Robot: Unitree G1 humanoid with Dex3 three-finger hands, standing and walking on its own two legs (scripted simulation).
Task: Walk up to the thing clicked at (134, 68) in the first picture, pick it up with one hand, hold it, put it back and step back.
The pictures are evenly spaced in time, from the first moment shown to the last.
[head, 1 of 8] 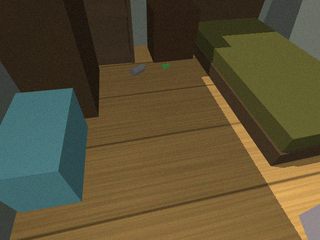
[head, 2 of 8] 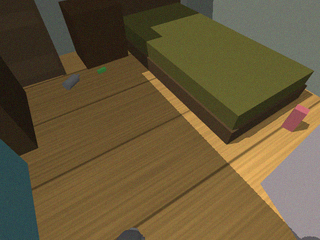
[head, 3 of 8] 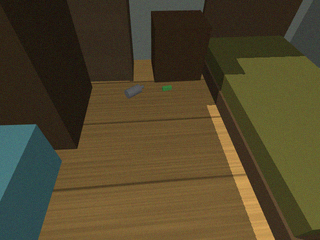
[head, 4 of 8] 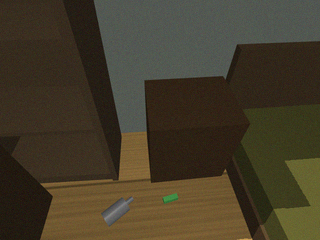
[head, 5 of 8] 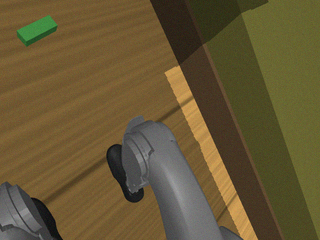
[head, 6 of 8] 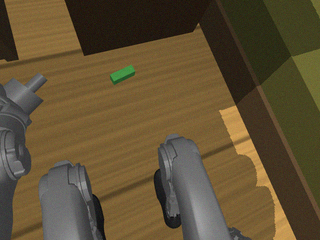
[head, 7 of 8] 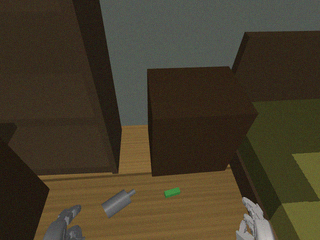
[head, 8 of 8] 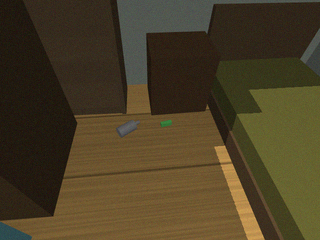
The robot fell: no
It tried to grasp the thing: yes
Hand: left
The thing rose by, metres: 0.66
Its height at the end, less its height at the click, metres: +0.00
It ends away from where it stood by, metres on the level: 0.01
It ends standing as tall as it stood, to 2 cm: yes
